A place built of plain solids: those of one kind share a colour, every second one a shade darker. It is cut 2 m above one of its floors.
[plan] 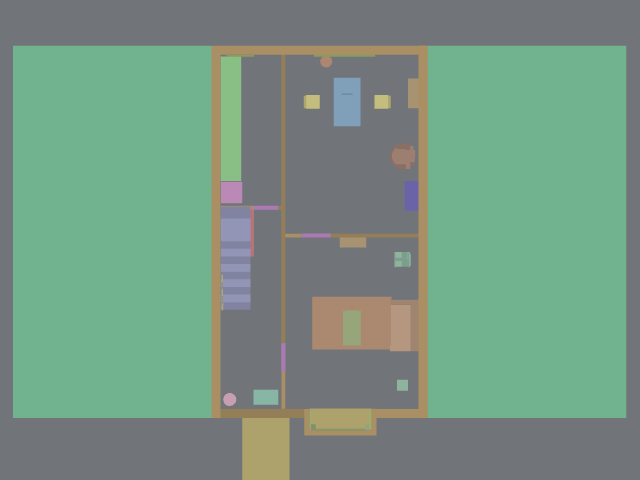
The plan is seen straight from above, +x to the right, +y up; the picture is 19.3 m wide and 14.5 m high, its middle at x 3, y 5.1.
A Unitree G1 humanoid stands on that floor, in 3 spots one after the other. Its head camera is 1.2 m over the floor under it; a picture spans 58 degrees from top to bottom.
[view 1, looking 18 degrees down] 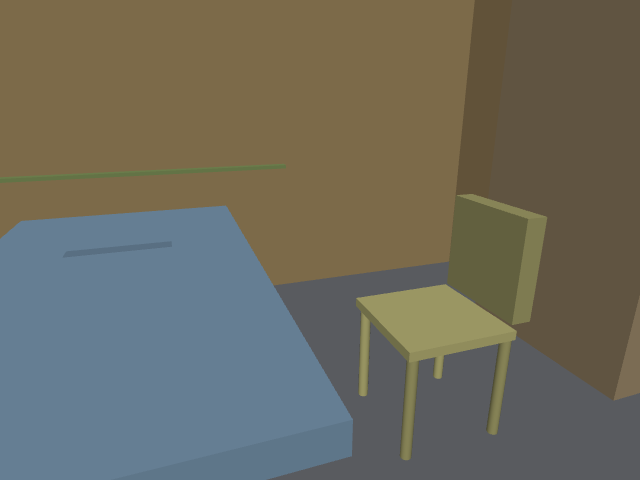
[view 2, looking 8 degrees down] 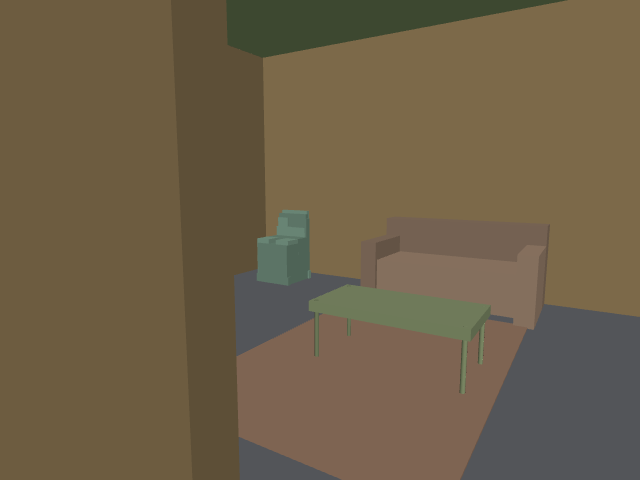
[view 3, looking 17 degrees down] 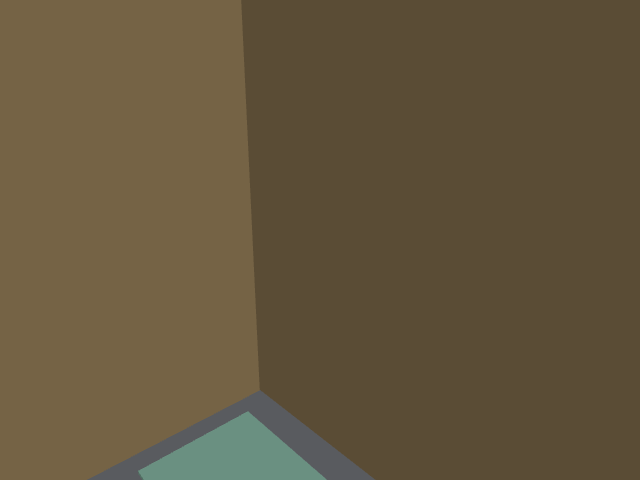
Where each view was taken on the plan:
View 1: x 4.00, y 8.04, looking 71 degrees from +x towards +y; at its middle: wall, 2.95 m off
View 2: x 1.37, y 1.43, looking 32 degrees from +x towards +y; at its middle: wall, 5.49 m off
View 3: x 0.45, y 0.93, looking -43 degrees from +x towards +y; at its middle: wall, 1.42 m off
